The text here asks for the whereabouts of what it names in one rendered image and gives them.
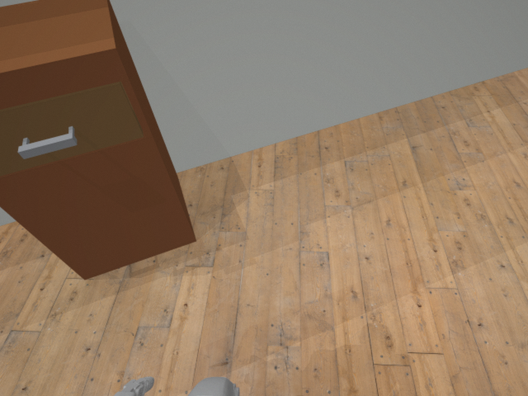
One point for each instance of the robot left thigh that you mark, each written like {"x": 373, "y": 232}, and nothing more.
{"x": 215, "y": 386}

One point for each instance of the drawer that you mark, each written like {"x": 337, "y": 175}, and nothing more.
{"x": 101, "y": 117}

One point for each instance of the handle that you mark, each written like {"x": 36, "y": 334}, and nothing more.
{"x": 28, "y": 150}

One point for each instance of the left robot hand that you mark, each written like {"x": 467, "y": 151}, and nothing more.
{"x": 137, "y": 387}

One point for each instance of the cabinet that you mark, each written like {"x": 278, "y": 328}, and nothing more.
{"x": 108, "y": 208}

